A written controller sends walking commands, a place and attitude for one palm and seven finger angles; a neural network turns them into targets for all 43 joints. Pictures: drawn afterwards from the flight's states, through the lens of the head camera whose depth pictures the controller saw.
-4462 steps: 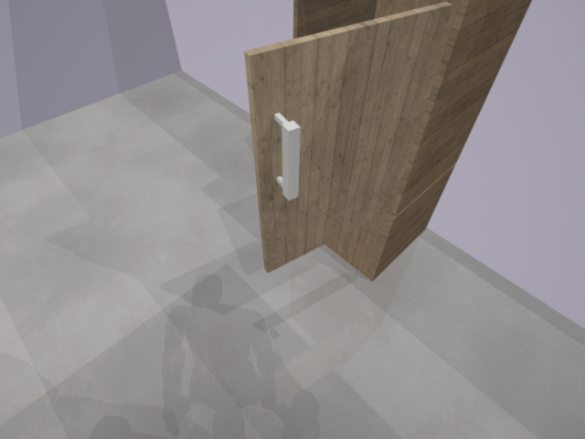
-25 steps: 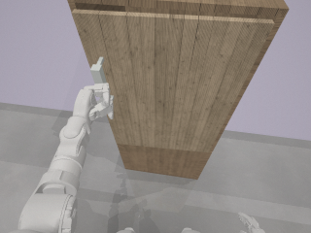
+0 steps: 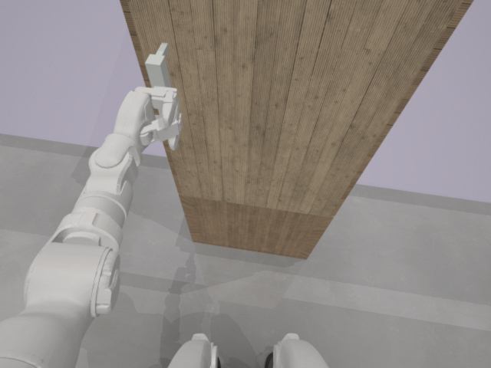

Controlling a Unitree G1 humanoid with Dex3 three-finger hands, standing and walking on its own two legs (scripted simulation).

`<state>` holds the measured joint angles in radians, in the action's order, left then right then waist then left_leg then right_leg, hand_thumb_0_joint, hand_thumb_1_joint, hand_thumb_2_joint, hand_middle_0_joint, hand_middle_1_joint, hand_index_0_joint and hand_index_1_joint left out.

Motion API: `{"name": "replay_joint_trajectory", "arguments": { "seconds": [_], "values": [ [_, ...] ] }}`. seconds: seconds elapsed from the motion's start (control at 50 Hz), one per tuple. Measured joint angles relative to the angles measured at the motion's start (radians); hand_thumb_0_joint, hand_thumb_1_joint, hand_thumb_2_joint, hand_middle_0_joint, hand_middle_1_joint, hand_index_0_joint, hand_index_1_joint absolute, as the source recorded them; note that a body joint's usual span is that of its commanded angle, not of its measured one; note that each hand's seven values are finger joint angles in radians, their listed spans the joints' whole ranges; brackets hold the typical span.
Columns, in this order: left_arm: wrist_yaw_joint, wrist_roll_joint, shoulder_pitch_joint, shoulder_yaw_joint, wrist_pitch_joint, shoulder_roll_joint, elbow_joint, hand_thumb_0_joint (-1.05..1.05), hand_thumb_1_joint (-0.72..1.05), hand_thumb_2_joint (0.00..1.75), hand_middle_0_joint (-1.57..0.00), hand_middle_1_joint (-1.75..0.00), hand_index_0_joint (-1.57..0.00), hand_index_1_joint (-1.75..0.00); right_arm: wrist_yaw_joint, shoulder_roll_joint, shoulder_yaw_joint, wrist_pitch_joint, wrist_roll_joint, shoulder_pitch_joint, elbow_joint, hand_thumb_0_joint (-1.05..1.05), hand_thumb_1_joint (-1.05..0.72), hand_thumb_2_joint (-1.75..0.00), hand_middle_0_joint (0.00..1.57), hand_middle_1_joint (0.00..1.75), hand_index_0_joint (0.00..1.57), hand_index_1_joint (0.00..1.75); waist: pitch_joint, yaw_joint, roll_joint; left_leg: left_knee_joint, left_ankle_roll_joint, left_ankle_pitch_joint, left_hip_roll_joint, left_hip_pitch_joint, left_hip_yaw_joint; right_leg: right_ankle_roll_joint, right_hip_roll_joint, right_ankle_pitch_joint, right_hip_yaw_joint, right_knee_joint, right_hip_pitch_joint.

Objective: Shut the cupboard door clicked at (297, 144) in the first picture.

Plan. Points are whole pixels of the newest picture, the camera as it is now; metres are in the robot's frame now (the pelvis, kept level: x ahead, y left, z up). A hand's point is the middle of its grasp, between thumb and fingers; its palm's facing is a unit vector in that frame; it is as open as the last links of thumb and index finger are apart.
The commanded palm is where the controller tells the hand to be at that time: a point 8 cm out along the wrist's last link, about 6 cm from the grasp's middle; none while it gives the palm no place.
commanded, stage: pull the fist back off the door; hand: left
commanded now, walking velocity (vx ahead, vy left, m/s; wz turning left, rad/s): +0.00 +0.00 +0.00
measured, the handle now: (168, 94) +0.55 +0.13 +0.11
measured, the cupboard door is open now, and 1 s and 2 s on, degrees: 0 0 0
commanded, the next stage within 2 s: draw the hand back to the body in 0.88 s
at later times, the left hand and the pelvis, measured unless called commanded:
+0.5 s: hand (193, 128) +0.47 +0.08 +0.10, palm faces -0.11 -0.99 +0.00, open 3.1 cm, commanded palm +0.44 +0.13 +0.11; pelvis -0.01 +0.00 +0.00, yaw -2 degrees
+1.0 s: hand (183, 163) +0.40 +0.09 +0.11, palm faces -0.09 -1.00 -0.03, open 3.1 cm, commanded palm +0.38 +0.14 +0.11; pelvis +0.04 -0.02 +0.02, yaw -1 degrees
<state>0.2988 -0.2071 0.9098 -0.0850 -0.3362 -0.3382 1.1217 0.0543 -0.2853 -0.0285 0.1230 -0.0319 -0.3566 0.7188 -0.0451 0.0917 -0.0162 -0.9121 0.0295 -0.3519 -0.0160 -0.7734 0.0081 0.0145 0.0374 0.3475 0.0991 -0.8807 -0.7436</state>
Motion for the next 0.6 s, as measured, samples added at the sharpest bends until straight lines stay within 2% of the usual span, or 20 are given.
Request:
{"name": "replay_joint_trajectory", "arguments": {
  "seconds": [0.04, 0.14, 0.2, 0.3, 0.4, 0.5, 0.6],
  "values": [
    [-0.013, 0.000, 0.018, 0.005, 0.008, 0.001, 0.006, 0.02, 0.86, 0.90, -1.43, -1.50, -1.44, -1.50, 0.003, -0.001, -0.001, 0.012, 0.001, 0.000, 0.004, 0.01, -0.90, -0.90, 0.20, 0.30, 0.20, 0.30, -0.001, 0.001, 0.001, -0.007, -0.001, 0.002, 0.000, -0.016, 0.002, -0.001, 0.000, -0.003, 0.002, -0.005, -0.014],
    [-0.219, 0.048, 0.025, -0.009, 0.010, 0.069, -0.010, 0.02, 0.86, 0.89, -1.47, -1.50, -1.48, -1.50, -0.016, 0.004, 0.002, 0.026, 0.021, 0.001, 0.005, 0.01, -0.90, -0.90, 0.20, 0.30, 0.20, 0.30, -0.013, -0.002, 0.004, -0.012, -0.001, 0.013, -0.004, -0.039, 0.006, -0.002, 0.000, -0.014, 0.001, -0.010, -0.036],
    [-0.280, 0.072, 0.026, -0.023, 0.005, 0.074, 0.006, 0.02, 0.86, 0.89, -1.46, -1.50, -1.46, -1.50, -0.031, 0.012, -0.003, 0.025, 0.029, 0.008, -0.008, 0.01, -0.90, -0.90, 0.20, 0.30, 0.20, 0.30, -0.019, 0.011, 0.005, -0.013, -0.001, 0.016, -0.003, -0.039, 0.005, 0.000, -0.002, -0.018, -0.002, -0.011, -0.038],
    [-0.270, 0.075, 0.020, -0.037, -0.005, 0.052, 0.028, 0.02, 0.87, 0.89, -1.42, -1.50, -1.42, -1.50, -0.039, 0.019, -0.009, 0.024, 0.028, 0.010, -0.032, 0.01, -0.90, -0.90, 0.20, 0.30, 0.20, 0.30, -0.019, 0.023, 0.002, -0.018, -0.001, 0.014, 0.001, -0.034, 0.002, 0.003, -0.010, -0.022, -0.009, -0.014, -0.036],
    [-0.233, 0.063, -0.006, -0.039, -0.003, 0.044, 0.001, 0.02, 0.89, 0.89, -1.38, -1.50, -1.37, -1.50, -0.040, 0.017, -0.007, 0.017, 0.022, 0.002, -0.047, 0.00, -0.90, -0.90, 0.21, 0.30, 0.20, 0.30, -0.015, 0.018, -0.004, -0.018, -0.002, 0.010, 0.005, -0.026, -0.005, 0.003, -0.017, -0.020, -0.020, -0.017, -0.034],
    [-0.219, 0.055, -0.078, -0.063, 0.003, 0.090, -0.076, 0.02, 0.90, 0.90, -1.34, -1.50, -1.33, -1.50, -0.040, 0.013, 0.001, -0.002, 0.017, -0.006, -0.059, 0.01, -0.90, -0.90, 0.20, 0.30, 0.20, 0.30, -0.015, 0.010, -0.010, -0.001, -0.001, 0.001, 0.012, 0.006, -0.023, 0.002, -0.025, -0.015, -0.039, -0.005, -0.014],
    [-0.241, 0.068, -0.231, -0.083, 0.004, 0.132, -0.232, 0.02, 0.90, 0.90, -1.31, -1.50, -1.31, -1.50, -0.044, 0.020, 0.014, -0.027, 0.014, -0.010, -0.090, 0.01, -0.90, -0.90, 0.20, 0.30, 0.20, 0.30, -0.022, 0.002, -0.016, 0.039, -0.004, -0.011, 0.024, 0.070, -0.047, 0.003, -0.039, -0.009, -0.064, 0.027, 0.034]
  ]
}}
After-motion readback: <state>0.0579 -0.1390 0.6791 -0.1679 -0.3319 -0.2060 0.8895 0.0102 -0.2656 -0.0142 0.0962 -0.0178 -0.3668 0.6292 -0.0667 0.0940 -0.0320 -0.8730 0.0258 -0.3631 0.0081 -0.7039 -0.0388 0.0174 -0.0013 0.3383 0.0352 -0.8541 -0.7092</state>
